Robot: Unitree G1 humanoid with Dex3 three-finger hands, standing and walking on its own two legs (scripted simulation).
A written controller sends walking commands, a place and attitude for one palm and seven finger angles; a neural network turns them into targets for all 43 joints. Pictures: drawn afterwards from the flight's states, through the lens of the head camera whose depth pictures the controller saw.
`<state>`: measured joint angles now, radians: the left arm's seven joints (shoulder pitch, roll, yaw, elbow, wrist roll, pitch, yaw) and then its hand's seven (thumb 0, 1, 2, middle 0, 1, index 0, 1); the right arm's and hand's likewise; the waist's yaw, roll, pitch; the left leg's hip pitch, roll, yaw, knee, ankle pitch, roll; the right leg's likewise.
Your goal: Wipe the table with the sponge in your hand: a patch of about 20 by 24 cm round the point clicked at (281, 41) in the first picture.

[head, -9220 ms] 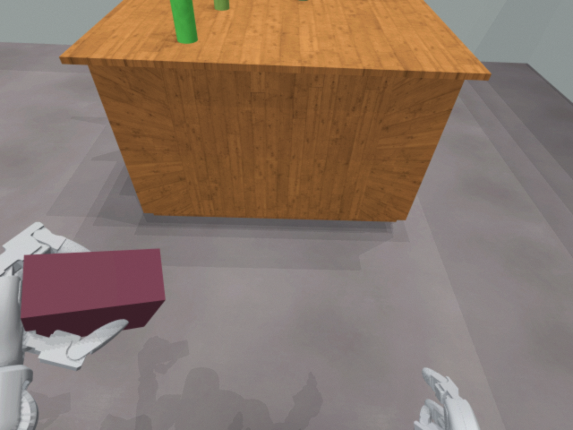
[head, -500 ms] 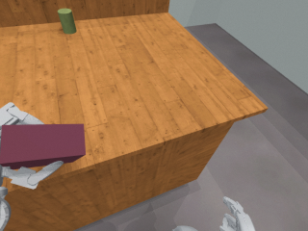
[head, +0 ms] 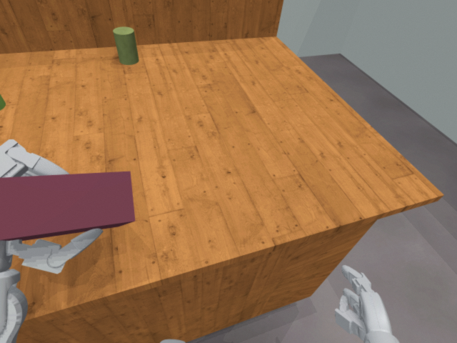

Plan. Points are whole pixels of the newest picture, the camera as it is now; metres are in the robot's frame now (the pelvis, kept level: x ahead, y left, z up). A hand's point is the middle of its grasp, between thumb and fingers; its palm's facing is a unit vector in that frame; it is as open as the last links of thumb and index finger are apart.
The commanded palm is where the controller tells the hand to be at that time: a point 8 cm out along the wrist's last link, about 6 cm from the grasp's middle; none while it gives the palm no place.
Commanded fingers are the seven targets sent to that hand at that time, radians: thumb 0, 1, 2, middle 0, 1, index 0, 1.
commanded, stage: come to a stop and stand still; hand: left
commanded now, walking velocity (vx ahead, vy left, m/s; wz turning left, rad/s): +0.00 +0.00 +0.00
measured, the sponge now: (89, 206) +0.22 +0.20 +0.19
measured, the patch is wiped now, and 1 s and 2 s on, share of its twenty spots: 0.00 0.00 0.00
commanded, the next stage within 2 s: look again from close up in 0.66 s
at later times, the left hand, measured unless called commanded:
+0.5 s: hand (39, 175) +0.26 +0.28 +0.19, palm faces +0.41 -0.83 -0.39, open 9.8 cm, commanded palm +0.20 +0.31 +0.20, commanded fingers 0.00 0.10 1.30 -1.20 -1.60 -1.20 -1.60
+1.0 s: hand (68, 171) +0.28 +0.26 +0.18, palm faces +0.30 -0.85 -0.44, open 9.8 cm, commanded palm +0.21 +0.30 +0.20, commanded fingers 0.00 0.10 1.30 -1.20 -1.60 -1.20 -1.60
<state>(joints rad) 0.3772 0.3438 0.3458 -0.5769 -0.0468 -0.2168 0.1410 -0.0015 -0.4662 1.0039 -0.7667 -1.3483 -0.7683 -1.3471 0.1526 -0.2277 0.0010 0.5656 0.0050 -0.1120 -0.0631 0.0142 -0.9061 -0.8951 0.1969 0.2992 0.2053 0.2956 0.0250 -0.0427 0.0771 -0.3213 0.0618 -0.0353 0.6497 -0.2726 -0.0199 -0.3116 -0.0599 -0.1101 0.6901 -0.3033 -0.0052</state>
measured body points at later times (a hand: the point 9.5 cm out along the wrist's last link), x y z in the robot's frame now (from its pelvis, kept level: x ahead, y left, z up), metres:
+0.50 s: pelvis +0.05 +0.03 +0.02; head +0.07 +0.05 +0.47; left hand +0.24 +0.33 +0.21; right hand +0.22 -0.18 -0.06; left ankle +0.07 +0.15 -0.72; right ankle +0.06 -0.12 -0.72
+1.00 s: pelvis +0.03 +0.03 +0.02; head +0.07 +0.02 +0.47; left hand +0.26 +0.30 +0.21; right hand +0.21 -0.21 -0.06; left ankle +0.07 +0.15 -0.72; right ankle +0.06 -0.12 -0.72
